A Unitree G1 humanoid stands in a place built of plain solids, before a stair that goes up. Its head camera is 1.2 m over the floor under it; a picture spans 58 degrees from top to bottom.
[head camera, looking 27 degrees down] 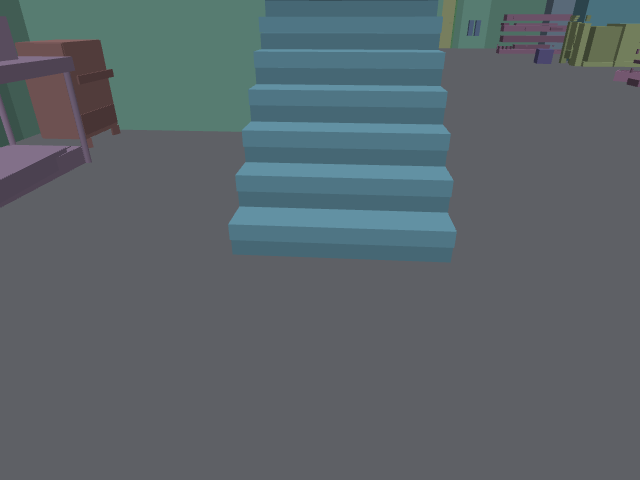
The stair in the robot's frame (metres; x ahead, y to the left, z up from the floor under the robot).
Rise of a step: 0.20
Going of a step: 0.23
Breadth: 1.23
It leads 4 degrees to the right of straight ahead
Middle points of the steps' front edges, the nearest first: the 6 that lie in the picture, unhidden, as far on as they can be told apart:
2.10 -0.11 0.20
2.33 -0.13 0.41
2.56 -0.14 0.61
2.79 -0.16 0.81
3.02 -0.18 1.01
3.25 -0.20 1.22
